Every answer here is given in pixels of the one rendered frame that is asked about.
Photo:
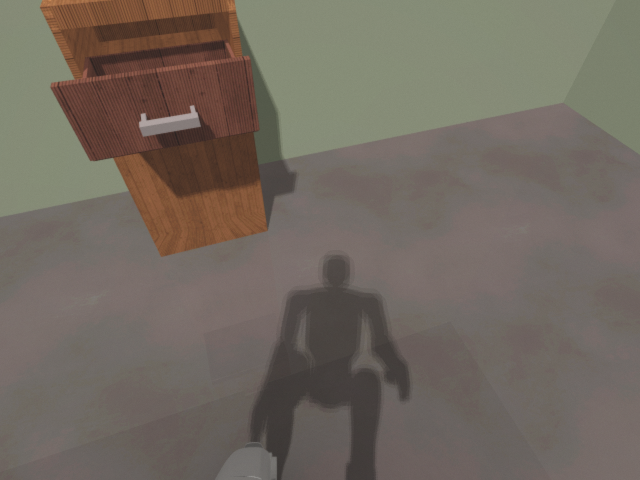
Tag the cabinet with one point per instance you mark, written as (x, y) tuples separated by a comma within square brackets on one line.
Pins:
[(192, 195)]

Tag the handle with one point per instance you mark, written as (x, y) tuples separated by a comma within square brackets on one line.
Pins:
[(169, 124)]

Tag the drawer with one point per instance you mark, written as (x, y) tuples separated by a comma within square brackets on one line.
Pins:
[(104, 107)]

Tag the robot left thigh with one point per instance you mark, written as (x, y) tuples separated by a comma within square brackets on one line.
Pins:
[(251, 463)]

